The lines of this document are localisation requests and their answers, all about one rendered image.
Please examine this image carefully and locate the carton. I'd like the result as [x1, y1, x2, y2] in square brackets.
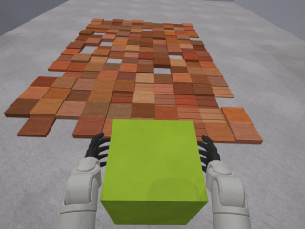
[100, 119, 208, 225]

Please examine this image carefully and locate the robot right forearm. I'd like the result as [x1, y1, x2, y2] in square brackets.
[205, 160, 252, 229]

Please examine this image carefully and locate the robot left hand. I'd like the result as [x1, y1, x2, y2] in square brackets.
[84, 132, 111, 167]

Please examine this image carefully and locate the robot left forearm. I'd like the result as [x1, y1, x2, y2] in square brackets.
[57, 156, 102, 229]

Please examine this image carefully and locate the robot right hand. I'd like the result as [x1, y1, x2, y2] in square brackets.
[197, 135, 221, 173]

